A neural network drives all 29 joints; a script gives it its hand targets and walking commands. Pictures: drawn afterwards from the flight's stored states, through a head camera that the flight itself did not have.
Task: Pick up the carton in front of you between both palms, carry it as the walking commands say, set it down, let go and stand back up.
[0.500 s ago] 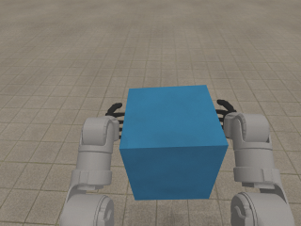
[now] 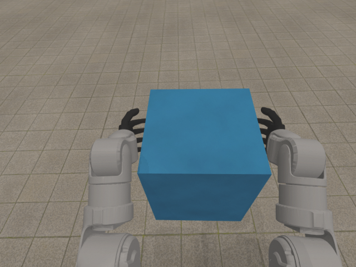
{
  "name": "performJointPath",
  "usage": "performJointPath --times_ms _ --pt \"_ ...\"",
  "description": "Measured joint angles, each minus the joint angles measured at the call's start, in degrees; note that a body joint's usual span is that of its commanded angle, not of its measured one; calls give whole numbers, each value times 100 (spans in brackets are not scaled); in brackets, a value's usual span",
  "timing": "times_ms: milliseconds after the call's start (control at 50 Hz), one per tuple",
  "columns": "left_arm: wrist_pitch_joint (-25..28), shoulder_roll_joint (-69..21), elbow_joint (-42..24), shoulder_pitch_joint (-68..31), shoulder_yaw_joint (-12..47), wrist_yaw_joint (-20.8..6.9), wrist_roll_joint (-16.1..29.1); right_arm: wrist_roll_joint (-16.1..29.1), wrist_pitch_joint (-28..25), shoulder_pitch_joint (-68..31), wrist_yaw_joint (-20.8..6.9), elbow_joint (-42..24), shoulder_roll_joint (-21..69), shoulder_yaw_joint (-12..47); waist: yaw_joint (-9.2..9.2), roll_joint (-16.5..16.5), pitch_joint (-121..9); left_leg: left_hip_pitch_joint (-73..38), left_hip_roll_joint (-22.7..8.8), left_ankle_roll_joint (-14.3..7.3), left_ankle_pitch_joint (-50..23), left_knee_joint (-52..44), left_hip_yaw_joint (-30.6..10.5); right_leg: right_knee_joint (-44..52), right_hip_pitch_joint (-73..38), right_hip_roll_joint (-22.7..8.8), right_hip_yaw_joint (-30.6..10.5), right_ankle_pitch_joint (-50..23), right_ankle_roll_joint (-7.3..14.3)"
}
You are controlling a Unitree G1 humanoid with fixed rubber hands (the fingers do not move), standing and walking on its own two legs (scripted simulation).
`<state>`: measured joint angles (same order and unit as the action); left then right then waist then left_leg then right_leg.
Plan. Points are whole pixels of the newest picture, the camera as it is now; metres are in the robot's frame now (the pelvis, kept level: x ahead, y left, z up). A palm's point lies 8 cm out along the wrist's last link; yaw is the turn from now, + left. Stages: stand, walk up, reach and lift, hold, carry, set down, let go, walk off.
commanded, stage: carry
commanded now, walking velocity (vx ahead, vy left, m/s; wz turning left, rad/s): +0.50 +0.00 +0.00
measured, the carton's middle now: (198, 159) +0.36 -0.02 +0.06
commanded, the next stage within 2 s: none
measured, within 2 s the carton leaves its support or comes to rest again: neither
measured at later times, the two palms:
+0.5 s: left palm (128, 86) +0.60 +0.18 +0.10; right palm (230, 82) +0.60 -0.12 +0.10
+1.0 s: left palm (144, 34) +0.92 +0.16 +0.11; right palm (222, 32) +0.91 -0.14 +0.11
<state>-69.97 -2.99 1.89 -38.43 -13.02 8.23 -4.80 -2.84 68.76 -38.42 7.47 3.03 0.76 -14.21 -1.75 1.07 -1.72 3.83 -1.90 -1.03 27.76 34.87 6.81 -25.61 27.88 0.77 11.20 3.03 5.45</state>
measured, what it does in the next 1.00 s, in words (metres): walks ahead: left foot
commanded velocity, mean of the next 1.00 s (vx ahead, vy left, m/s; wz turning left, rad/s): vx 0.50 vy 0.00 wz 0.00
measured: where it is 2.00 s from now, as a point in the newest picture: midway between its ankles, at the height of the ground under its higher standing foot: (184, 119)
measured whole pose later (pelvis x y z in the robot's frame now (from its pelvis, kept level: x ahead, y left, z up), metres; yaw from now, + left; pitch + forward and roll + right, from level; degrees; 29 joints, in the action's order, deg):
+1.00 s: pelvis +0.66 +0.02 +0.01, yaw -1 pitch +3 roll -1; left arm -71.5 -7.5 -21.3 -8.2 -5.8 4.6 -6.4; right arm -6.4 70.4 -9.0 4.4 -19.8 7.6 -5.8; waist -0.7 0.3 -8.4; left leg -7.7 -2.1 1.1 24.7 14.5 10.6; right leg -27.8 31.0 -3.8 11.4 1.2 0.9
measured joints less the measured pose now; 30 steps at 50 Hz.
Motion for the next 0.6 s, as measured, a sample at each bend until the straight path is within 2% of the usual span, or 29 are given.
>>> performJointPath --times_ms 20,60,100,160,260,340,440,460,480,500,520,560,600 --pt "43 -52 38 48 0 -22 -50 54 5 27 -108 33 -26 -12 47 92 30 325 -28 44 -51 894 -170 -244 -7 35 45 249 79" --pt "40 -152 30 251 11 -39 -126 21 30 221 -150 28 1 8 101 58 75 1098 88 51 -118 2477 -424 -329 -187 1 55 510 83" --pt "-17 -249 -193 612 -9 -57 -154 -51 79 501 -157 -117 146 44 137 -39 110 1740 83 61 -409 3024 -426 -40 -516 -34 24 526 -5" --pt "-7 -424 -775 1218 -48 -92 -158 -170 74 983 -164 -598 432 100 210 -137 162 2433 -72 132 -757 2554 -339 492 -1039 -73 -38 574 -13" --pt "156 -636 -1854 2196 74 -314 -79 -306 -114 1974 -231 -1713 898 271 298 -148 91 3097 -265 242 -1317 1263 -242 1065 -1838 -122 -163 806 -126" --pt "166 -522 -2146 2591 420 -386 -23 -350 -76 2555 -244 -2252 751 675 290 -91 -117 3214 -292 212 -2060 348 -50 1277 -2514 -138 -202 1199 -288" --pt "12 -475 -2211 2873 671 -407 -93 -345 108 2888 -253 -2406 693 774 250 -135 -456 2742 -135 34 -2598 -626 359 1172 -3355 -221 -280 1958 -566" --pt "-23 -470 -2207 2904 684 -409 -115 -344 138 2891 -257 -2369 692 776 241 -159 -503 2519 -73 4 -2543 -810 473 894 -3435 -276 -288 2216 -629" --pt "-48 -455 -2183 2921 671 -412 -134 -347 137 2876 -264 -2277 696 791 217 -227 -547 2364 -4 -147 -2534 -809 551 378 -3386 -388 -277 2514 -673" --pt "-56 -446 -2106 2924 623 -413 -147 -362 96 2847 -272 -2111 701 814 177 -338 -571 2377 42 -310 -2359 -514 631 -478 -3093 -556 -310 2496 -679" --pt "-62 -443 -2016 2938 579 -415 -162 -375 71 2816 -277 -1939 705 826 131 -356 -576 2366 36 -406 -2126 -307 665 -1505 -2646 -569 -499 2435 -666" --pt "-78 -460 -1867 2979 540 -417 -196 -386 61 2825 -282 -1724 704 827 90 -290 -518 2150 -2 -438 -1879 -357 679 -3231 -1671 -427 -806 2308 -584" --pt "-70 -456 -1786 3025 604 -418 -225 -371 40 2924 -286 -1682 692 815 63 -236 -454 1828 4 -380 -1871 -673 667 -3898 -877 -418 -827 1944 -499"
